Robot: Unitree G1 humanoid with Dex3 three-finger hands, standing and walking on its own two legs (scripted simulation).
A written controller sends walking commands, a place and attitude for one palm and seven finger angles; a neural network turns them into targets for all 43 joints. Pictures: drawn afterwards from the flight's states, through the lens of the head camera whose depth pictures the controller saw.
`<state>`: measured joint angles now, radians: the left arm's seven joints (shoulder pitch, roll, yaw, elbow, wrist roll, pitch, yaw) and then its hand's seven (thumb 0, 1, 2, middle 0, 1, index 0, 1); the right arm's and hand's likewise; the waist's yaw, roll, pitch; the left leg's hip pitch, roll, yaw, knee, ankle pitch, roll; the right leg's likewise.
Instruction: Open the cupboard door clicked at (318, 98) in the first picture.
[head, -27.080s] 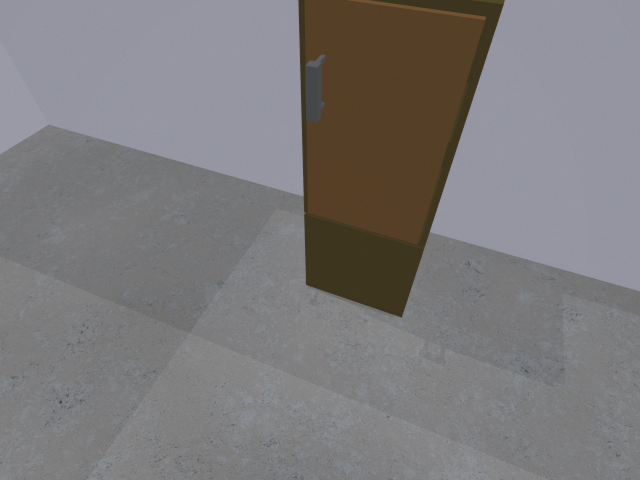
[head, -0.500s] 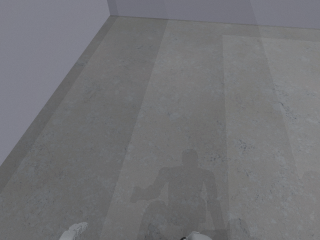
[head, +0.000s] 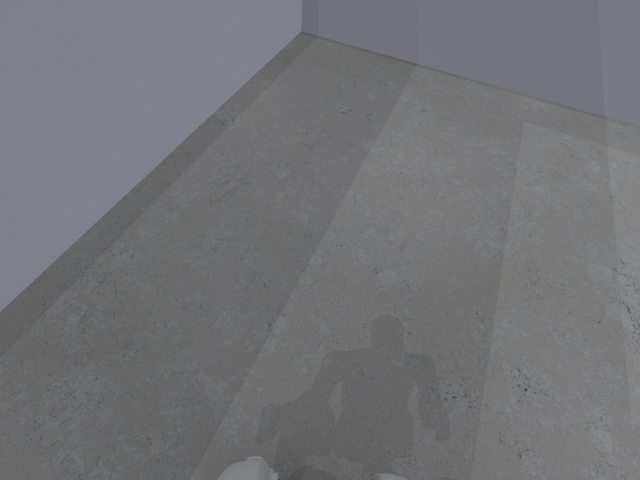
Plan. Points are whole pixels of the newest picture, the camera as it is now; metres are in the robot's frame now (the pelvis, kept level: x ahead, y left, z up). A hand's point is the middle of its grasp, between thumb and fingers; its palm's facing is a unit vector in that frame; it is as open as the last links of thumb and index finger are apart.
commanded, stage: turn to face it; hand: left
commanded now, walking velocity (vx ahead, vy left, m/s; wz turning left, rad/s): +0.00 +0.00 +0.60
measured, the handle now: out of the picture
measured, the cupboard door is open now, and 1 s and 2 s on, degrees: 49 49 49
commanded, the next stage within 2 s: none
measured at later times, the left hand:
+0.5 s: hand out of the picture +0.04 +0.14 -0.14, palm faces +0.31 -0.91 -0.26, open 7.4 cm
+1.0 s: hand out of the picture +0.03 +0.13 -0.13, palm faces +0.59 -0.75 -0.31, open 7.4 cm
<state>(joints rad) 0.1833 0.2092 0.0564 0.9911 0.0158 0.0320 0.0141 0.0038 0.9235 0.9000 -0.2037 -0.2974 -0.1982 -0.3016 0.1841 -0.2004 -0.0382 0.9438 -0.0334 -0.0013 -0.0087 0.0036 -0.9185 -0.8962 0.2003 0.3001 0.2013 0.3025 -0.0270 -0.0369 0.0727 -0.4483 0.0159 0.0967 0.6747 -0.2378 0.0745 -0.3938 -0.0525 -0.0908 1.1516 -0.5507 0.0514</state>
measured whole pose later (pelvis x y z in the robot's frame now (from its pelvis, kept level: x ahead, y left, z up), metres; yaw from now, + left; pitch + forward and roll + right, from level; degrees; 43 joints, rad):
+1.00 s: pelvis +0.08 -0.10 +0.01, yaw +38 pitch +1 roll +1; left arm 0.17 0.22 0.05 0.86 0.03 0.02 0.01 0.00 0.91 0.90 -0.20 -0.30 -0.20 -0.30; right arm 0.14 -0.26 -0.09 0.91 -0.03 0.08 0.02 0.01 -0.90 -0.90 0.20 0.30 0.20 0.30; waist 0.00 0.04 0.09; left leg -0.51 -0.02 -0.06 1.02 -0.46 -0.03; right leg -0.31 -0.08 -0.09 0.61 -0.33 0.01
